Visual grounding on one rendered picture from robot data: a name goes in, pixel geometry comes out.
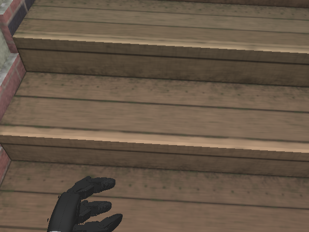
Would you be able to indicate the left robot hand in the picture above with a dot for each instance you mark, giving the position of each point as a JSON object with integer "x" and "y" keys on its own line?
{"x": 69, "y": 211}

